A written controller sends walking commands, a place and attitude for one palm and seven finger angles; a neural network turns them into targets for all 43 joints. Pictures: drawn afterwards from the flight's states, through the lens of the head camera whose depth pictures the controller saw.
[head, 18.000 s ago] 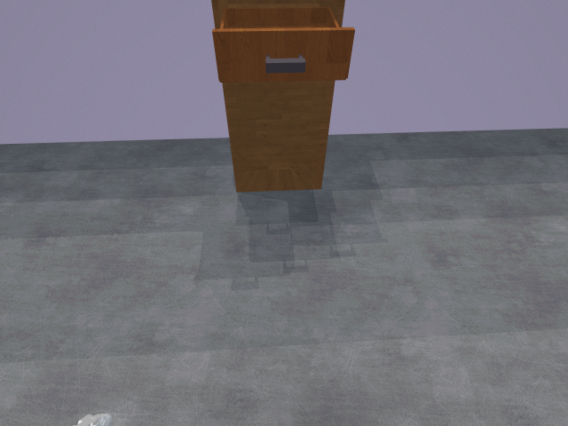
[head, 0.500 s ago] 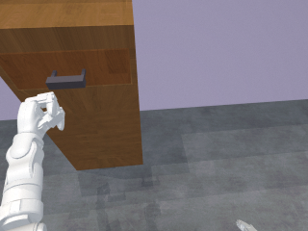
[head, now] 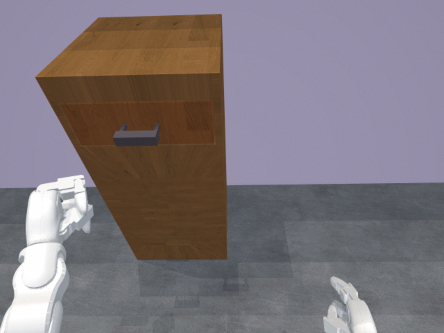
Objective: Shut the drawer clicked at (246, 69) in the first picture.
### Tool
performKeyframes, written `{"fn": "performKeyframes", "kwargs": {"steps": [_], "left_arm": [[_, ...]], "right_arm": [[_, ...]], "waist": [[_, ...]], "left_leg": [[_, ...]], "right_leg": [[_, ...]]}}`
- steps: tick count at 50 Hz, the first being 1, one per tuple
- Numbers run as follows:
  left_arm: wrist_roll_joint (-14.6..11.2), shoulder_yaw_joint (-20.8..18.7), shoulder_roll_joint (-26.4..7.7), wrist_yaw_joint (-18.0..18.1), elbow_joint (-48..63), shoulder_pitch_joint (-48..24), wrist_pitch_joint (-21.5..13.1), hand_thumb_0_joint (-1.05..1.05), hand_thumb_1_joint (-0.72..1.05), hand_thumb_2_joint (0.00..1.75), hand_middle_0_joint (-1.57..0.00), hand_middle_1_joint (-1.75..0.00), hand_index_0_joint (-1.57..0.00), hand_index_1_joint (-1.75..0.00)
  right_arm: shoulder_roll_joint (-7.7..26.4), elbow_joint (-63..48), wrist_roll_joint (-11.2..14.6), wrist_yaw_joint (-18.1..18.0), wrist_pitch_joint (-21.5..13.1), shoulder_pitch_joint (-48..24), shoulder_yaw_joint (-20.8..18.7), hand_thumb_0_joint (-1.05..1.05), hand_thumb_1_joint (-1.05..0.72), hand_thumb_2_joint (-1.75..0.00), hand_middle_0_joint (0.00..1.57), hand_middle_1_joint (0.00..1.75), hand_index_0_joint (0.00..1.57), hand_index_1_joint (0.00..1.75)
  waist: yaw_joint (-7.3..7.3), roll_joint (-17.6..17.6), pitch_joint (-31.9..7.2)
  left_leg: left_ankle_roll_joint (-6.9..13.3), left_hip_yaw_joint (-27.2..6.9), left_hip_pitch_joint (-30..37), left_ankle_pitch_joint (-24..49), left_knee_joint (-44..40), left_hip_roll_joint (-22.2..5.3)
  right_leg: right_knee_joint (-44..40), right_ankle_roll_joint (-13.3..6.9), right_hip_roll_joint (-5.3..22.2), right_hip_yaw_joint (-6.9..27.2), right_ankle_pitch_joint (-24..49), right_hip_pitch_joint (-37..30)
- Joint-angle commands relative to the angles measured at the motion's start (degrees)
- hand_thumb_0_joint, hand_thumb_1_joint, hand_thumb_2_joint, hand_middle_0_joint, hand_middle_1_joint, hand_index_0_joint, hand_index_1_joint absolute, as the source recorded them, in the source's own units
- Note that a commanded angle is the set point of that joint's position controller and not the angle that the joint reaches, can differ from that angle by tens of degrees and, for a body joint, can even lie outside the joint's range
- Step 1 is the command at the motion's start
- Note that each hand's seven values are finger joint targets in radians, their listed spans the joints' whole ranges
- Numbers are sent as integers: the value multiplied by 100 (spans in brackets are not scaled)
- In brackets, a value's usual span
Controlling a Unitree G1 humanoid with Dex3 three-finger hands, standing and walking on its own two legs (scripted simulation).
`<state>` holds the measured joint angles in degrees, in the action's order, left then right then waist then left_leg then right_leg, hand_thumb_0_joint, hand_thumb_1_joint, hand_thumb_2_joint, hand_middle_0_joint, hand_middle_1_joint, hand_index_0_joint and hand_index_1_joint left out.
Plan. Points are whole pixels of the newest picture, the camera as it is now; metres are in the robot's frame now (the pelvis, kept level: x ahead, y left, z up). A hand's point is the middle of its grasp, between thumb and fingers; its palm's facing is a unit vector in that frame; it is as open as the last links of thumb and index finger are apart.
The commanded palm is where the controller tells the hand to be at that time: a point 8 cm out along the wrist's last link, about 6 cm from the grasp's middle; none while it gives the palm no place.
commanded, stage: draw the hand back to the body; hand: left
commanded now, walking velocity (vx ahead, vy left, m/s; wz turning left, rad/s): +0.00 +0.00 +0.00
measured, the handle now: (138, 132) +0.57 +0.28 +0.04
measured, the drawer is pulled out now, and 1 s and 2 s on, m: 0.00 0.00 0.00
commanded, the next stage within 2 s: step back with the hand held close in 0.52 s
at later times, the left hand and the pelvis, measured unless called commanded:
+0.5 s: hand (48, 250) +0.17 +0.24 +0.16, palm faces +0.43 -0.82 -0.38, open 3.2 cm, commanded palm +0.13 +0.28 +0.18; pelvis +0.00 +0.00 +0.00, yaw +0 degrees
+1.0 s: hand (39, 257) +0.17 +0.26 +0.15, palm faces +0.28 -0.82 -0.50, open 3.2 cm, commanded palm +0.11 +0.30 +0.18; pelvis -0.03 +0.02 +0.01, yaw -1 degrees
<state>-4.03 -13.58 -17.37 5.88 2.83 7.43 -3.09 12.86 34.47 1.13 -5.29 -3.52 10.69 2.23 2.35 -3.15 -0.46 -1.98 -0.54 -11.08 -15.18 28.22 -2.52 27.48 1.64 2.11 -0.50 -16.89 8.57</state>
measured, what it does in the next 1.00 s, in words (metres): stands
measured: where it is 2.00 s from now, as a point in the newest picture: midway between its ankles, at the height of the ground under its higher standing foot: outside the picture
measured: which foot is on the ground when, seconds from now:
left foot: down 0.00-1.00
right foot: down 0.00-1.00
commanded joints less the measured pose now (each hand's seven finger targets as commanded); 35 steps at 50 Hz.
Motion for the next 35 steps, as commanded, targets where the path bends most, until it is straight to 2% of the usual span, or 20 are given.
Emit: {"fn": "performKeyframes", "kwargs": {"steps": [1, 2, 4, 5, 6, 10, 11, 12, 15, 17, 21, 24, 25, 26, 29, 31, 32, 33, 34, 35], "left_arm": [[-38, -594, -1065, 32, 1716, -464, -430, 0, 90, 90, -140, -160, -140, -160], [-29, -651, -1102, 31, 1894, -367, -455, 0, 90, 90, -140, -160, -140, -160], [-28, -703, -1074, 17, 2134, 22, -477, 0, 90, 90, -140, -160, -140, -160], [-12, -776, -1137, 5, 2234, 183, -493, 0, 90, 90, -140, -160, -140, -160], [-34, -694, -1031, 2, 2331, 292, -509, 0, 90, 90, -140, -160, -140, -160], [12, -925, -1175, 18, 2971, 908, -598, 0, 90, 90, -140, -160, -140, -160], [10, -844, -1057, 19, 3107, 1044, -612, 0, 90, 90, -140, -160, -140, -160], [9, -908, -1092, 35, 3185, 1205, -625, 0, 90, 90, -140, -160, -140, -160], [17, -1011, -1109, 33, 3390, 1769, -651, 0, 90, 90, -140, -160, -140, -160], [29, -1010, -1076, 39, 3703, 1920, -696, 0, 90, 90, -140, -160, -140, -160], [48, -847, -891, 53, 3276, 1652, -625, 0, 90, 90, -140, -160, -140, -160], [67, -876, -923, 81, 3304, 1508, -628, 0, 90, 90, -140, -160, -140, -160], [64, -908, -973, 78, 3310, 1477, -628, 0, 90, 90, -140, -160, -140, -160], [49, -846, -901, 81, 3306, 1479, -630, 0, 90, 90, -140, -160, -140, -160], [71, -900, -972, 95, 3495, 1511, -642, 0, 90, 90, -140, -160, -140, -160], [74, -919, -989, 101, 3551, 1551, -638, 0, 90, 90, -140, -160, -140, -160], [77, -934, -993, 107, 3578, 1573, -638, 0, 90, 90, -140, -160, -140, -160], [99, -1617, -1602, 131, 4032, 1074, -867, 0, 90, 90, -140, -160, -140, -160], [107, -1403, -1269, 86, 3482, 1693, -882, 0, 90, 90, -140, -160, -140, -160], [123, -1424, -1295, 61, 3524, 1846, -921, 0, 90, 90, -140, -160, -140, -160]], "right_arm": [[599, -833, -73, -51, -360, -714, -241, 0, -90, -90, 20, 30, 20, 30], [600, -829, -88, -40, -372, -728, -248, 0, -90, -90, 20, 30, 20, 30], [581, -828, -106, -27, -387, -750, -269, 0, -90, -90, 20, 30, 20, 30], [589, -809, -107, -21, -423, -792, -295, 0, -90, -90, 20, 30, 20, 30], [559, -820, -112, -16, -430, -772, -263, 0, -90, -90, 20, 30, 20, 30], [557, -838, -153, -17, -540, -792, -330, 0, -90, -90, 20, 30, 20, 30], [515, -853, -147, -20, -552, -780, -316, 0, -90, -90, 20, 30, 20, 30], [514, -848, -160, -23, -578, -757, -313, 0, -90, -90, 20, 30, 20, 30], [506, -868, -158, -35, -647, -767, -344, 0, -90, -90, 20, 30, 20, 30], [479, -908, -158, -52, -676, -740, -347, 0, -90, -90, 20, 30, 20, 30], [504, -805, -149, -99, -670, -663, -338, 0, -90, -90, 20, 30, 20, 30], [505, -816, -166, -129, -670, -679, -342, 0, -90, -90, 20, 30, 20, 30], [517, -807, -167, -140, -689, -685, -345, 0, -90, -90, 20, 30, 20, 30], [497, -820, -171, -140, -691, -699, -326, 0, -90, -90, 20, 30, 20, 30], [490, -829, -196, -119, -727, -730, -316, 0, -90, -90, 20, 30, 20, 30], [469, -819, -204, -113, -760, -717, -298, 0, -90, -90, 20, 30, 20, 30], [470, -817, -210, -106, -767, -718, -302, 0, -90, -90, 20, 30, 20, 30], [625, -1002, -209, -17, -547, -713, -299, 0, -90, -90, 20, 30, 20, 30], [561, -907, -199, 7, -414, -690, -330, 0, -90, -90, 20, 30, 20, 30], [591, -981, -209, 19, -324, -729, -366, 0, -90, -90, 20, 30, 20, 30]], "waist": [[-12, 141, -593], [10, 244, -575], [44, 135, -560], [65, 82, -407], [41, 70, -337], [114, 148, -391], [97, -34, -349], [119, 109, -324], [166, 212, -148], [159, 98, -232], [46, 148, 274], [85, 133, 109], [91, 253, 130], [89, 148, 85], [146, 58, -44], [156, -186, -61], [165, -64, -87], [-86, 32, 401], [-107, 357, 280], [-88, 328, 263]], "left_leg": [[331, 348, 597, 1120, -589, 233], [332, 348, 623, 1183, -609, 243], [332, 382, 686, 1248, -624, 241], [319, 405, 701, 1185, -637, 243], [316, 359, 643, 1080, -693, 247], [318, 403, 801, 1291, -642, 256], [308, 406, 788, 1248, -663, 245], [311, 393, 768, 1250, -661, 256], [305, 404, 752, 1165, -659, 251], [310, 414, 781, 1217, -623, 247], [297, 397, 684, 837, -720, 228], [314, 378, 778, 822, -733, 231], [307, 364, 804, 752, -747, 242], [307, 342, 768, 705, -772, 240], [288, 320, 782, 903, -756, 251], [262, 320, 777, 972, -766, 260], [252, 317, 783, 1065, -749, 255], [369, 369, 287, 906, -559, 188], [355, 296, 276, 971, -483, 192], [338, 326, 299, 1064, -495, 218]], "right_leg": [[-622, -190, -254, -215, 1357, -171], [-659, -181, -268, -225, 1433, -190], [-697, -168, -258, -217, 1479, -228], [-842, -158, -298, -205, 1358, -133], [-794, -162, -256, -224, 1242, -198], [-912, -147, -307, -213, 1434, -214], [-833, -155, -271, -218, 1385, -246], [-862, -145, -286, -229, 1404, -229], [-994, -137, -334, -217, 1302, -126], [-904, -142, -309, -211, 1388, -191], [-1048, -120, -317, -224, 889, 94], [-1026, -130, -302, -220, 826, 37], [-1121, -123, -339, -221, 738, 74], [-1059, -135, -297, -213, 690, -21], [-990, -163, -310, -220, 944, -163], [-972, -183, -305, -221, 1040, -241], [-954, -181, -324, -238, 1152, -259], [-1272, -154, -115, 135, 1582, 311], [-1232, -140, -37, 74, 1713, 262], [-1257, -132, -55, 76, 1884, 316]]}}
